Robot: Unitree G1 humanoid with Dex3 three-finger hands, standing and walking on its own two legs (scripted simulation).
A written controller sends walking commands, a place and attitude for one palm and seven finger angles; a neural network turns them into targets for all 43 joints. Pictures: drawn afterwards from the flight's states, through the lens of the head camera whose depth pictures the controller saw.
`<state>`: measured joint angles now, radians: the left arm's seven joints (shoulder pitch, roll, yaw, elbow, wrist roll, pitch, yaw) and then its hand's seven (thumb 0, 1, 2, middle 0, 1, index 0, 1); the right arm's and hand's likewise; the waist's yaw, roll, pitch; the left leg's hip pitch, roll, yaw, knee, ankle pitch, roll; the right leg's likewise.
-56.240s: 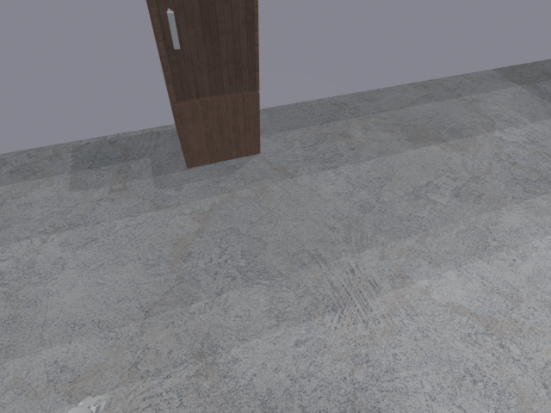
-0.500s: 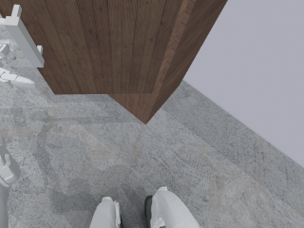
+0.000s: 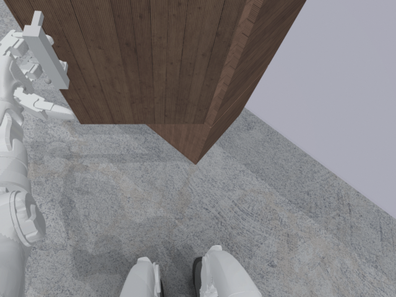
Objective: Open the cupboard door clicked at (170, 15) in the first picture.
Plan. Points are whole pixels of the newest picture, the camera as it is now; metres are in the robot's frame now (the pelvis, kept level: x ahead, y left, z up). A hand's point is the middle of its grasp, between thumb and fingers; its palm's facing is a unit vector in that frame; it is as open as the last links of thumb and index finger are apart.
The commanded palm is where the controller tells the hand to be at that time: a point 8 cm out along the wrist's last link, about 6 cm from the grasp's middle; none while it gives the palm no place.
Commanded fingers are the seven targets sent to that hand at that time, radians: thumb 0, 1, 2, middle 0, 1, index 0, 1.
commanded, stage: slide the fingers in behind the handle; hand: left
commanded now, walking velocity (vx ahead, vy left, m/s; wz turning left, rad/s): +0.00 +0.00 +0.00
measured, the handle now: (51, 52) +0.57 +0.24 +0.06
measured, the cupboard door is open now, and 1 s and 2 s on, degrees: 43 44 59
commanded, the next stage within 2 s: close the thumb around the handle in 0.60 s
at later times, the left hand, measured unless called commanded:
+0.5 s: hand (59, 79) +0.51 +0.22 +0.06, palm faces +0.00 -1.00 -0.02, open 14.0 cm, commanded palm +0.49 +0.25 +0.06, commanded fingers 0.00 -0.50 0.30 -0.30 -1.20 -0.30 -1.20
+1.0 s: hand (59, 80) +0.50 +0.22 +0.06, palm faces +0.02 -1.00 -0.01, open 11.6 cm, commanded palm +0.48 +0.25 +0.06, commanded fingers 0.00 0.40 0.68 -0.36 -1.30 -0.36 -1.30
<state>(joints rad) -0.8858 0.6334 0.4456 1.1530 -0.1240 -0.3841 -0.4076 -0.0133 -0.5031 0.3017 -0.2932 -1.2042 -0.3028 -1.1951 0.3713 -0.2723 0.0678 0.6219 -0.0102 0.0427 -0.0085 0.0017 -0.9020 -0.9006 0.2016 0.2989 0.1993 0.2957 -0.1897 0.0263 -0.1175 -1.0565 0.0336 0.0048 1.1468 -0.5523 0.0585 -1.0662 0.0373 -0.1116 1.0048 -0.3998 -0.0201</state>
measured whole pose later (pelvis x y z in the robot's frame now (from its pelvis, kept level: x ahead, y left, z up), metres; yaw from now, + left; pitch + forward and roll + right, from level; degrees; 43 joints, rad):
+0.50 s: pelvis +0.00 -0.01 +0.00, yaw +0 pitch +26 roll -5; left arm -0.88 0.59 0.44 1.16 -0.11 -0.41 -0.35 -0.01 -0.50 0.30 -0.29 -1.20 -0.30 -1.20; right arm 0.38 -0.26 0.06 0.63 -0.01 0.04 0.00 0.00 -0.90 -0.90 0.20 0.30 0.20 0.30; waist -0.19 0.03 -0.12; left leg -1.03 0.03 0.01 1.13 -0.55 0.05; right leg -1.05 0.04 -0.10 1.01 -0.41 -0.03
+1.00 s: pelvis +0.01 -0.01 +0.01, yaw +0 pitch +25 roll -5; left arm -0.83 0.55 0.41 1.12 -0.13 -0.41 -0.31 -0.01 -0.11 0.47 -0.27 -1.21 -0.29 -1.24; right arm 0.38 -0.26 0.05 0.64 -0.01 0.04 0.01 0.00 -0.90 -0.90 0.20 0.30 0.20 0.30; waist -0.17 0.03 -0.13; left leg -1.00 0.03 0.01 1.11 -0.55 0.05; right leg -1.02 0.04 -0.10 0.99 -0.40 -0.03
